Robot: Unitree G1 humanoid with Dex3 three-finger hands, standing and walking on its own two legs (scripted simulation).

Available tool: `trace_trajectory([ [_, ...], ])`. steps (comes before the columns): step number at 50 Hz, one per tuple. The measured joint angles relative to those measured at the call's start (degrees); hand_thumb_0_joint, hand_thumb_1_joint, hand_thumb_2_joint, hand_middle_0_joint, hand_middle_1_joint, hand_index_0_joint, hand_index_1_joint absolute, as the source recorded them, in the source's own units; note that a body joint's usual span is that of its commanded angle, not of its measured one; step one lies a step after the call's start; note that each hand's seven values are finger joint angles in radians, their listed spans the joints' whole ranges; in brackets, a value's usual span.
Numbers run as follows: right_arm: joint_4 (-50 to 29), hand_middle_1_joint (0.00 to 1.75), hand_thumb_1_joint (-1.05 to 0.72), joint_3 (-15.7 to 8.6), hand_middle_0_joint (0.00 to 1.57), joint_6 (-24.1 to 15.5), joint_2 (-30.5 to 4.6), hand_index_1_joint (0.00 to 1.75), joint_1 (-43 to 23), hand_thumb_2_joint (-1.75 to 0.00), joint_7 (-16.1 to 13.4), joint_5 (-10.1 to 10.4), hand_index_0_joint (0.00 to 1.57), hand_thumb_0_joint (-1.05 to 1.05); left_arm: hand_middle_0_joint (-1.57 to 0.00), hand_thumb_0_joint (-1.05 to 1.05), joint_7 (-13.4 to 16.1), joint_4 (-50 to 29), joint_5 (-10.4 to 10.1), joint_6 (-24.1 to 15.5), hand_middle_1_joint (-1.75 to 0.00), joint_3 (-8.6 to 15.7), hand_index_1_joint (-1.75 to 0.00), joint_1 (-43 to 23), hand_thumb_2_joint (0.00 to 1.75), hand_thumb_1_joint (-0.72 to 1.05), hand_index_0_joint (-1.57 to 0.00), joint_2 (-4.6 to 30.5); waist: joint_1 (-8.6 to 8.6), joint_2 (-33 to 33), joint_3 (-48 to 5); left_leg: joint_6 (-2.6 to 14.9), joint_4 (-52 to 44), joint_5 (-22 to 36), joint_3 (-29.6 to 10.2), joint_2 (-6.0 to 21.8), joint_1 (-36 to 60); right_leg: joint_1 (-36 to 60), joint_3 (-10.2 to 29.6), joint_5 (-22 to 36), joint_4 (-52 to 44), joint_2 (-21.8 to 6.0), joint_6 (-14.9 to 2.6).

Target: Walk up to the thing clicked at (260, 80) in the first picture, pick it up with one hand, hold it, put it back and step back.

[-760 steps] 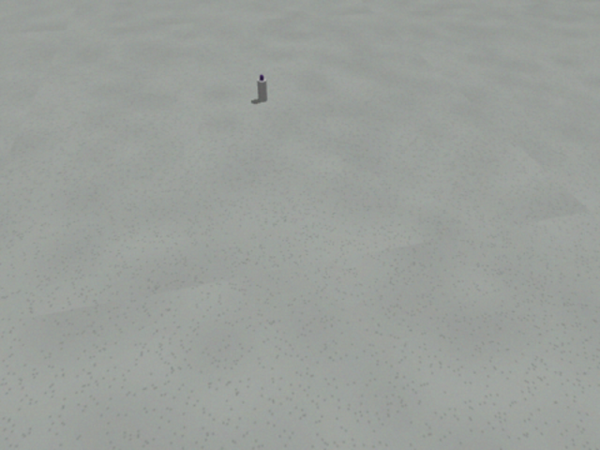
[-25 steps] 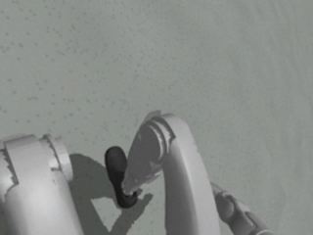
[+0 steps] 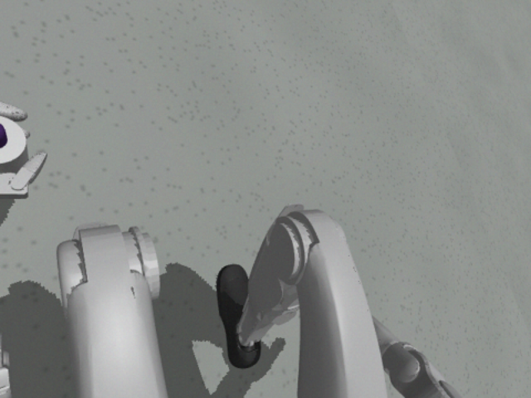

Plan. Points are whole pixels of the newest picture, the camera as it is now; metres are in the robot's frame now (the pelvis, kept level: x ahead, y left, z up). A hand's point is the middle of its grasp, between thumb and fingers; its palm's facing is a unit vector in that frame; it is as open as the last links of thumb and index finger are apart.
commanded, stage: settle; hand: left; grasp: from the side
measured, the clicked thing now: out of the picture +0.42 +0.28 -0.14
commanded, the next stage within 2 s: lift in 1.30 s
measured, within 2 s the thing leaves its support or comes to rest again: neither
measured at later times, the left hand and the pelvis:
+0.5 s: hand out of the picture +0.41 +0.27 -0.03, palm faces +0.20 -0.98 -0.09, open 8.0 cm; pelvis +0.02 -0.01 +0.03, yaw +6 degrees
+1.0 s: hand (0, 101) +0.42 +0.26 +0.02, palm faces +0.21 -0.98 -0.06, open 8.0 cm; pelvis +0.03 -0.02 +0.07, yaw +9 degrees
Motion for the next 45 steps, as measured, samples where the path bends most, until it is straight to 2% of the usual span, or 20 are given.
trace_trajectory([
  [3,0.1,0.30,-0.91,-2.2,0.20,0.2,0.1,0.30,1.2,-0.90,0.0,1.7,0.21,0.00,-0.85,0.01,-1.0,-2.8,-0.5,2.6,-1.03,-1.8,-1.04,0.6,1.07,-0.11,-0.82,-1.8,0.89,1.5,-2.4,0.30,-1.2,0.4,1.4,0.0,-0.5,-0.7,1.0,-0.3,-0.3,-0.4,-0.52],
  [10,1.7,0.30,-0.90,-6.9,0.20,0.7,1.1,0.30,3.5,-0.90,-0.5,5.0,0.21,0.00,-0.86,0.01,-3.0,-8.4,-1.1,8.1,-1.02,-3.7,-1.03,2.0,1.08,-0.12,-0.83,-6.5,2.96,4.4,-7.0,0.65,-4.2,0.6,4.6,0.1,-1.1,-2.4,3.4,-1.2,-1.0,-1.3,-0.94],
  [21,3.8,0.30,-0.90,-11.9,0.20,2.1,2.8,0.30,5.8,-0.90,-2.4,8.7,0.20,0.00,-0.87,0.01,-6.4,-12.5,-2.5,13.5,-1.01,-3.8,-1.02,2.0,1.09,-0.13,-0.84,-10.7,4.22,7.8,-11.5,-0.08,-8.1,0.1,8.3,-0.1,-1.2,-4.8,6.6,-3.1,-1.3,-2.4,-0.94],
  [33,3.8,0.30,-0.91,-15.4,0.20,2.0,3.4,0.30,7.6,-0.90,-4.4,11.3,0.20,0.00,-0.87,0.01,-9.6,-15.5,-3.8,17.1,-1.00,-2.3,-1.02,1.9,1.09,-0.13,-0.84,-14.7,4.69,9.7,-14.9,-1.17,-12.3,-1.3,10.3,0.1,0.5,-5.3,8.3,-4.9,-3.0,-2.7,-1.85],
  [45,3.7,0.30,-0.92,-18.1,0.20,0.8,3.1,0.30,7.5,-0.90,-5.6,11.9,0.20,0.00,-0.87,0.01,-10.3,-17.1,-3.4,19.0,-1.01,-1.7,-1.02,2.0,1.09,-0.13,-0.84,-17.1,5.49,10.0,-16.8,-1.44,-15.8,-1.3,11.6,0.3,2.8,-3.9,9.3,-5.4,-5.1,-2.8,-2.29],
])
